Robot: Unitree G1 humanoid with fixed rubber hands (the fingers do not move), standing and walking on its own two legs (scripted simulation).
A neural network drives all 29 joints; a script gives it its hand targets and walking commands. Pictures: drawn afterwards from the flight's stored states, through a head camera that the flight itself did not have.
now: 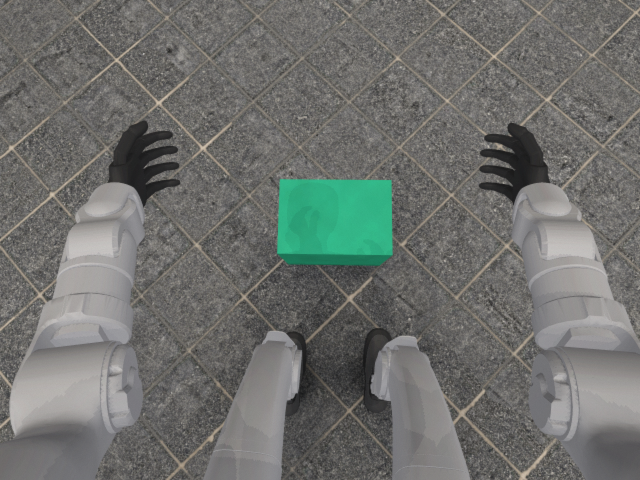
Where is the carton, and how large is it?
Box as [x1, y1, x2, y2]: [277, 179, 392, 265]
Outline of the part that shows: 280,179 277,253 285,261 292,264 379,265 392,254 391,180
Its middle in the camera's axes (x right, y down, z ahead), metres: +0.04 -0.03 +0.95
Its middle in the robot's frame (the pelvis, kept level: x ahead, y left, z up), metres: +0.49 +0.02 -0.56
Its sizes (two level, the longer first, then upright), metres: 0.246 0.166 0.227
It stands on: the floor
